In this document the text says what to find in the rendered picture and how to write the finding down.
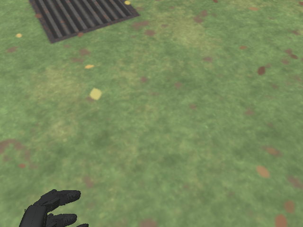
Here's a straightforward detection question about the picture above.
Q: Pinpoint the left robot hand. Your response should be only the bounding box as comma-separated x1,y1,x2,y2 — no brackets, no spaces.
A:
19,189,89,227

